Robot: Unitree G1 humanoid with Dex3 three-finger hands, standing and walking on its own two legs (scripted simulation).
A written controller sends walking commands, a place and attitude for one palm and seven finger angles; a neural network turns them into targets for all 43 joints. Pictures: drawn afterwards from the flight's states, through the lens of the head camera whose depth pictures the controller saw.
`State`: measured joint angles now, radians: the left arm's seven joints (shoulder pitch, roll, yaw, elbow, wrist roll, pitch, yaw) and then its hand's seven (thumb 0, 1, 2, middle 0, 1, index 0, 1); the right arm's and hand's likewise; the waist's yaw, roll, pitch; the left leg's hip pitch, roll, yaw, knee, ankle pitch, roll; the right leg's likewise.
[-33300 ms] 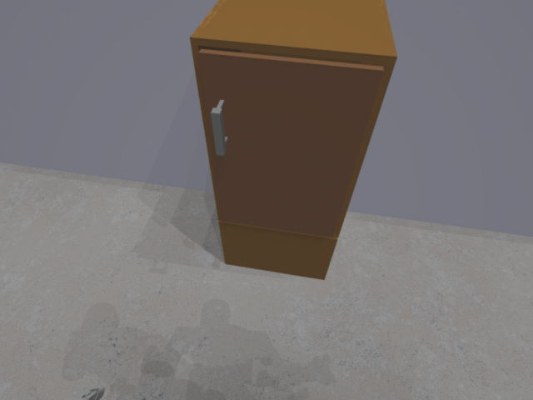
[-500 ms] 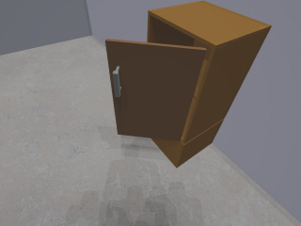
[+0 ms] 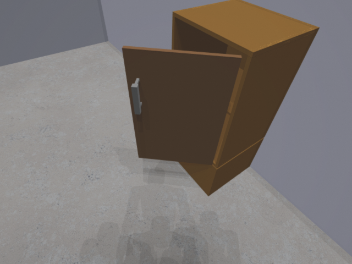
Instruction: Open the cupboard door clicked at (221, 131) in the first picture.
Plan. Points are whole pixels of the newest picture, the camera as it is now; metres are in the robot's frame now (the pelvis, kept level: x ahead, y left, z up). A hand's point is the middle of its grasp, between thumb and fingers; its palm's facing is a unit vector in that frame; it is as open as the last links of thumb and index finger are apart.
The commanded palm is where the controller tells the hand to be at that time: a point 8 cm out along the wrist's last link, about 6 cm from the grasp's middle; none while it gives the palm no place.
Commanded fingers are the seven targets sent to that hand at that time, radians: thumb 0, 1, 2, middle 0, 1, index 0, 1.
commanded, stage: look again from close up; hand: left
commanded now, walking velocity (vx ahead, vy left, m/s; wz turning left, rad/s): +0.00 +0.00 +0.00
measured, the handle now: (137, 96) +0.67 +0.18 -0.01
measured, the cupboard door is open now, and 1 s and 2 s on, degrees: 48 48 48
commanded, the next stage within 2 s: shuffle to correct the standing spot in 0.04 s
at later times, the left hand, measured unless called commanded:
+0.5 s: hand out of the picture -0.01 +0.16 -0.19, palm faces +0.07 -0.99 -0.11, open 7.4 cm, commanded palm none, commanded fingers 0.00 0.90 0.90 -0.20 -0.30 -0.20 -0.30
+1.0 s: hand (131, 215) +0.29 +0.15 -0.17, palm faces -0.01 -0.99 -0.17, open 7.4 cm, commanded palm none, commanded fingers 0.00 0.90 0.90 -0.20 -0.30 -0.20 -0.30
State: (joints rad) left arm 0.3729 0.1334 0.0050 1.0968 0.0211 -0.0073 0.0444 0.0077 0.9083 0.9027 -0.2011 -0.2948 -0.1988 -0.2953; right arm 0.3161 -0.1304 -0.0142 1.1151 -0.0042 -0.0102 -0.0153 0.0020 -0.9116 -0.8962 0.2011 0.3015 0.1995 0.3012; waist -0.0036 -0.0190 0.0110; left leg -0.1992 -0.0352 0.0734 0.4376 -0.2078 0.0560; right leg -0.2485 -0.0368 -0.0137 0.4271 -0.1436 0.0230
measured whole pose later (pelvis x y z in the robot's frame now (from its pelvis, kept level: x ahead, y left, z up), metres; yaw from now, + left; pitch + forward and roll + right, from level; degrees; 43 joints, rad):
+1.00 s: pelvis +0.15 -0.01 -0.02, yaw +2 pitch -2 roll -2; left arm 0.06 0.13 0.03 0.96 0.01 -0.04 0.03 0.01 0.92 0.90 -0.20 -0.29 -0.20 -0.30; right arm 0.47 -0.09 -0.03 1.18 0.00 -0.01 -0.04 0.00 -0.91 -0.90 0.20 0.30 0.20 0.30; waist -0.08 0.02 0.11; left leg -0.19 0.00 0.03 0.85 -0.57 0.00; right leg -0.36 -0.06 -0.13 0.58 -0.18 -0.01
